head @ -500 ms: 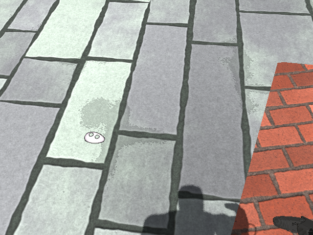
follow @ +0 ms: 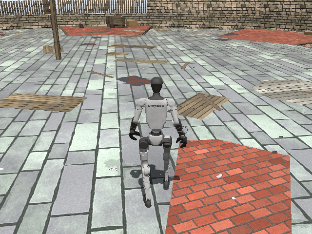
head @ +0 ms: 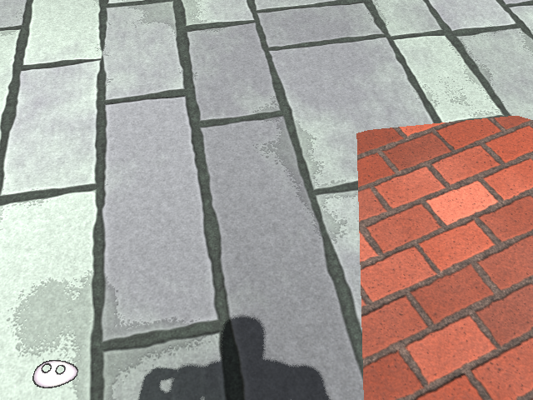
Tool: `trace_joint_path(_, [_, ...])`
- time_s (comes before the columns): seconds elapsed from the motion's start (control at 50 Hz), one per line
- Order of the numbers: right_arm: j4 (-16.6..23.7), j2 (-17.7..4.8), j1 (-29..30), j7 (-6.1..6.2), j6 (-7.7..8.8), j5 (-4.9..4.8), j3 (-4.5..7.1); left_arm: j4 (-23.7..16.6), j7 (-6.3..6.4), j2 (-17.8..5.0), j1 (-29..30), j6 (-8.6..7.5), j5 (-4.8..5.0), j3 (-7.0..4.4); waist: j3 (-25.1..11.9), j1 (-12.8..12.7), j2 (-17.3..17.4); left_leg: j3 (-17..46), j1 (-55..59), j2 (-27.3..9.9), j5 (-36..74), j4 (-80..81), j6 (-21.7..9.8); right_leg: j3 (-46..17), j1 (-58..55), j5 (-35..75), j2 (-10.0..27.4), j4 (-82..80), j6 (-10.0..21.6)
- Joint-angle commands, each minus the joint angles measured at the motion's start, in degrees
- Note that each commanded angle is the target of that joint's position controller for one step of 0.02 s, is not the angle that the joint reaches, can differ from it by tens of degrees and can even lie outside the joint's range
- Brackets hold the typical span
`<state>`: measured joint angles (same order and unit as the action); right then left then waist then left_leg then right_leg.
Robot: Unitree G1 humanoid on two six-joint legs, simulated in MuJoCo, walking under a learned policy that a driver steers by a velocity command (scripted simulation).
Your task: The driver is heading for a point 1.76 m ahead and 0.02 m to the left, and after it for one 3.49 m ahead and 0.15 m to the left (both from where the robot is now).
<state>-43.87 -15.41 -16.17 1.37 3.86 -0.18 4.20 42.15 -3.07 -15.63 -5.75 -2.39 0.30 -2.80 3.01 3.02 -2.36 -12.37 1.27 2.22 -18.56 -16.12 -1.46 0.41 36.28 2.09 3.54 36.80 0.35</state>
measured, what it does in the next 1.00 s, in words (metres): walks ahead, turning right: right foot, then left foot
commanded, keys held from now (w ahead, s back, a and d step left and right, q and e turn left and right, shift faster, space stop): e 0.26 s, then no key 0.74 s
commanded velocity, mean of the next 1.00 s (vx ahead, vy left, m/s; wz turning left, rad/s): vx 0.05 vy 0.00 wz -0.26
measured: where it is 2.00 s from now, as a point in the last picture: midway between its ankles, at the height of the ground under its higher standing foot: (300, 337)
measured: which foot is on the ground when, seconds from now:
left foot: down 0.00-0.08, up 0.10-0.50, down 0.52-1.00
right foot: up 0.00-0.04, down 0.06-1.00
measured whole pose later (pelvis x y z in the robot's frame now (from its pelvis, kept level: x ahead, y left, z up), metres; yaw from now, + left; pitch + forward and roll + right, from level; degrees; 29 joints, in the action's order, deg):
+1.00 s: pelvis +0.19 +0.03 +0.00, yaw -15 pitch -1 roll +0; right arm -40.7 -13.1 -11.4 0.0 1.4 0.7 1.4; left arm 42.3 0.9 -13.1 -10.5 1.3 -0.6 -2.7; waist 1.6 -0.2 0.3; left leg 0.5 -12.1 0.8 -19.1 -32.0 -0.4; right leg -6.2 15.8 -15.8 -2.0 32.4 -0.8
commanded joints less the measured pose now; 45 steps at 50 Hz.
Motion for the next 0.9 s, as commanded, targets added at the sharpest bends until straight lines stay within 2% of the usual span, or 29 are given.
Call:
trace_joint_path(0.02, [4.1, -11.1, 3.5, 1.3, -1.1, -1.3, 3.18, -4.7, -1.12, -6.6, -2.3, -0.27, -0.26, -2.28, -3.8, -3.8, 7.2, 2.6, -0.1, -17.0, 52.6, -8.0, -5.5, 3.1, -7.2, -6.6, -3.0, -1.5, 2.5])
trace_joint_path(0.04, [4.5, -11.1, 4.1, 1.49, -1.69, -1.54, 3.24, -4.1, -1.01, -8.3, -6.7, -0.22, -0.18, -3.27, -6.3, -6.1, 6.9, 2.2, -0.5, -15.9, 54.6, -15.6, -4.4, 3.9, -12.6, -7.4, -5.0, -3.4, 3.9])
trace_joint_path(0.06, [4.9, -10.0, 4.3, 1.44, -1.94, -1.69, 2.77, -2.9, -0.21, -10.8, -12.9, -0.36, -0.24, -4.6, -9.7, -9.3, 4.3, 0.8, -3.4, -12.4, 49.4, -27.3, -1.8, 3.5, -21.8, 0.0, -6.9, -9.5, 6.0])
trace_joint_path(0.08, [6.1, -6.4, 0.9, 1.08, -1.5, 0.63, 1.41, -3.7, 1.35, -16.0, -15.0, -0.15, -0.37, -5.7, -14.9, -8.1, -6.4, 0.9, -17.0, -7.5, 18.4, -45.0, 2.2, -11.3, -36.7, 26.9, 3.7, -7.5, 10.4])
trace_joint_path(0.1, [7.2, -3.0, -6.1, 0.07, -1.09, 1.92, -0.1, -6.4, 1.7, -19.3, -10.9, -0.16, -1.36, -5.66, -24.5, -2.1, -14.0, 10.1, -35.2, 3.9, -23.9, -66.0, 6.0, -38.6, -52.2, 36.6, 18.2, -7.9, 25.6])
trace_joint_path(0.12, [6.2, -8.5, -2.9, -0.92, -0.58, 0.61, 0.76, -8.1, 1.3, -15.2, -10.4, 0.26, -0.89, -4.81, -29.5, -6.8, -4.0, 20.3, -37.5, 0.9, -20.2, -68.5, 4.8, -37.8, -50.8, 23.8, 17.0, -12.8, 24.9])
trace_joint_path(0.14, [7.7, -9.5, 2.6, -0.95, -0.8, -0.9, 0.95, -8.5, 1.31, -12.5, -7.2, 0.3, -0.28, -4.07, -22.1, -6.5, -1.1, 19.4, -39.9, -1.1, -15.3, -66.3, 3.8, -31.1, -44.7, 14.3, 14.4, -14.4, 21.8])
trace_joint_path(0.16, [7.6, -8.6, 4.5, -0.15, -1.35, -0.21, 0.88, -8.3, 1.56, -10.3, -4.8, 0.61, 0.67, -3.49, -14.7, -4.6, 4.0, 18.5, -40.5, -3.3, -11.5, -60.9, 3.9, -26.3, -36.3, 7.7, 11.2, -16.0, 18.1])
trace_joint_path(0.18, [7.7, -9.2, 5.2, 0.64, -2.21, 0.59, 1.13, -8.5, 2.02, -8.9, -3.2, 0.9, 0.95, -3.06, -11.5, -3.6, 2.9, 18.5, -38.5, -4.7, -9.0, -56.5, 4.1, -24.0, -29.6, 4.3, 9.7, -17.2, 16.7])
trace_joint_path(0.22, [7.6, -8.3, 3.8, 0.88, -3.36, 0.84, 1.16, -9.1, 2.42, -9.4, -1.5, 1.47, -0.3, -3.3, -9.2, -1.5, -0.9, 17.5, -32.5, -4.0, -6.5, -50.9, 4.5, -21.5, -21.2, 2.4, 6.1, -19.1, 15.3])
trace_joint_path(0.24, [7.2, -7.2, 3.2, 1.01, -3.41, 0.92, 0.86, -9.1, 2.73, -10.0, -1.4, 1.58, -0.58, -3.58, -9.5, -1.2, -1.7, 17.0, -31.4, -3.6, -6.0, -47.9, 5.0, -20.2, -20.0, 4.8, 5.3, -19.0, 15.1])
trace_joint_path(0.28, [6.7, -6.2, 3.2, 1.36, -3.38, 0.97, 0.44, -8.9, 3.55, -10.9, -2.3, 1.85, -0.47, -3.93, -11.4, -1.7, -1.8, 16.9, -31.1, -3.2, -4.5, -42.9, 6.2, -19.1, -21.0, 8.3, 5.2, -17.7, 15.1])
trace_joint_path(0.32, [6.3, -5.8, 3.8, 1.44, -3.63, 0.79, 0.18, -8.9, 4.26, -10.6, -2.0, 2.48, -0.24, -3.82, -13.0, -2.4, -2.3, 16.9, -29.6, -3.7, -1.2, -39.1, 6.9, -18.3, -20.9, 3.9, 4.6, -16.9, 14.1])
trace_joint_path(0.38, [6.7, -5.7, 5.7, 1.2, -3.86, 0.33, 0.07, -8.9, 4.52, -9.7, -1.4, 3.35, -0.56, -3.33, -11.7, -3.5, -4.7, 16.4, -26.9, -4.0, 1.3, -33.9, 6.9, -18.9, -18.4, -8.0, 3.6, -17.6, 12.8])
trace_joint_path(0.44, [7.4, -5.8, 6.9, 0.61, -3.16, 0.19, 0.07, -8.6, 4.1, -8.9, -2.0, 3.85, -0.99, -2.74, -10.1, -4.8, -6.1, 15.7, -24.7, -3.9, -0.2, -27.8, 6.0, -21.3, -19.1, -11.6, 4.4, -16.2, 12.4])
trace_joint_path(0.46, [7.4, -5.7, 6.7, 0.33, -2.8, 0.15, 0.04, -8.5, 3.98, -8.4, -2.1, 3.97, -1.0, -2.44, -9.8, -4.6, -6.3, 15.4, -23.3, -3.7, -0.2, -24.5, 5.4, -22.1, -19.7, -10.7, 4.6, -15.1, 12.1])
trace_joint_path(0.5, [6.6, -4.5, 4.1, -0.42, -1.98, 0.43, -0.11, -8.1, 3.91, -6.5, -1.7, 4.15, -0.55, -1.41, -9.2, -2.3, -5.7, 14.1, -15.7, -3.1, 7.6, -10.6, 3.5, -21.4, -18.7, -9.4, 2.9, -12.1, 9.5])
trace_joint_path(0.52, [6.9, -6.2, 4.0, -0.59, -1.63, 1.43, 0.07, -7.4, 3.89, -4.8, -4.3, 3.89, -0.74, -0.86, -9.0, -2.9, -2.9, 17.7, -11.4, -6.9, 12.8, -6.8, 1.8, -19.7, -16.7, -12.5, 0.6, -9.6, 6.3])
trace_joint_path(0.54, [8.0, -10.8, 4.8, -0.35, -1.63, 2.45, 0.81, -7.2, 3.79, -3.3, -8.0, 3.4, -1.67, -0.49, -9.3, -6.4, 8.6, 27.6, -9.2, -16.8, 23.3, -5.0, -2.5, -12.9, -13.5, -23.2, -5.7, -1.0, 2.6])
trace_joint_path(0.56, [6.8, -9.0, 7.2, -0.52, -1.79, 3.17, 0.32, -8.5, 3.67, -4.7, -5.8, 2.88, -1.24, -1.04, -6.6, -7.4, 17.4, 33.3, -16.7, -20.4, 21.2, -3.0, -8.9, -7.6, -14.0, -28.0, -7.0, -1.3, 0.4])
trace_joint_path(0.58, [8.1, -5.7, 10.1, -0.68, -1.57, 2.55, -0.58, -7.8, 3.78, -6.9, -4.8, 2.74, -1.53, -1.56, -6.0, -6.6, 14.2, 31.0, -18.2, -18.1, 17.8, -2.7, -8.9, -7.4, -17.8, -25.1, -5.0, -1.3, -0.9])
trace_joint_path(0.6, [7.5, -5.7, 9.4, -0.71, -1.49, 1.83, -0.5, -7.7, 3.73, -6.3, -2.9, 2.86, -1.47, -1.6, -6.2, -5.8, 12.8, 27.6, -17.1, -14.7, 14.5, -4.0, -6.1, -6.7, -19.0, -20.1, -5.2, -4.0, -1.1])
trace_joint_path(0.62, [7.2, -6.7, 8.2, -0.76, -1.32, 1.27, -0.25, -7.2, 3.72, -5.0, -2.0, 3.31, -1.72, -1.34, -6.3, -4.9, 11.9, 25.1, -16.4, -12.3, 11.9, -5.0, -4.0, -6.8, -20.8, -16.1, -4.9, -6.0, -1.3])
trace_joint_path(0.64, [6.8, -6.7, 7.1, -0.72, -1.14, 1.04, -0.29, -7.4, 3.59, -4.7, -1.4, 3.75, -1.91, -1.25, -6.0, -4.2, 11.5, 24.2, -17.4, -11.4, 9.3, -5.0, -2.8, -7.6, -22.7, -13.1, -4.2, -7.4, -1.3])
trace_joint_path(0.68, [6.5, -5.6, 6.1, -0.7, -1.23, 1.5, -0.8, -7.0, 3.23, -3.8, -2.2, 4.04, -1.51, -0.98, -4.8, -4.3, 10.0, 21.4, -19.4, -9.1, 3.1, -5.3, -1.0, -8.1, -24.6, -11.5, -3.6, -8.3, -0.1])
trace_joint_path(0.7, [6.8, -5.2, 5.7, -0.79, -1.37, 1.53, -0.94, -6.5, 3.19, -4.7, -2.5, 3.96, -1.22, -1.25, -3.6, -3.6, 7.4, 19.8, -19.3, -7.8, 1.2, -5.7, -0.4, -8.5, -23.1, -12.1, -3.5, -8.2, 0.9])
trace_joint_path(0.74, [6.9, -5.2, 5.2, -0.81, -1.35, 1.35, -0.97, -6.0, 3.29, -4.4, -2.1, 3.54, -1.22, -1.3, -3.2, -3.3, 5.1, 18.6, -17.9, -6.9, 2.8, -7.5, -0.2, -9.1, -22.0, -11.2, -3.1, -8.8, 1.3])
trace_joint_path(0.8, [7.1, -4.8, 4.6, -0.71, -1.44, 1.03, -1.01, -5.3, 3.45, -3.8, -2.3, 2.93, -1.17, -1.24, -4.8, -2.7, 2.1, 17.5, -15.5, -6.2, 8.2, -9.9, -0.5, -9.7, -22.3, -6.8, -2.6, -8.6, 1.0])
trace_joint_path(0.9, [7.2, -3.8, 4.8, -1.07, -1.71, 0.95, -1.17, -4.3, 3.82, -3.6, -2.9, 2.79, -0.89, -1.3, -5.8, -2.7, 1.1, 16.5, -14.2, -5.3, 11.2, -11.1, -0.4, -10.1, -23.4, -4.3, -2.2, -8.1, 0.9])
Velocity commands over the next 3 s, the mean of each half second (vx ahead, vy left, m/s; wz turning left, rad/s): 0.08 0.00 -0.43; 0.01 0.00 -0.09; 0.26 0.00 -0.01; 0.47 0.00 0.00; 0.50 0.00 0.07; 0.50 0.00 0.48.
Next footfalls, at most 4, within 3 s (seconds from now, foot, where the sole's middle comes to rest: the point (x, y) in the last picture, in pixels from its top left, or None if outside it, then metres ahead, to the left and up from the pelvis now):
0.06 right None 0.21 -0.10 -0.77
0.52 left None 0.23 0.14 -0.77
1.74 left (252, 328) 0.64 0.04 -0.77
2.28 right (355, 250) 0.86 -0.27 -0.77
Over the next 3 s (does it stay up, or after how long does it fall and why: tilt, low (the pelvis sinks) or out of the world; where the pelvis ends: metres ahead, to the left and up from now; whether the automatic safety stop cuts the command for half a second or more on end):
stays up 1.12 -0.16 0.00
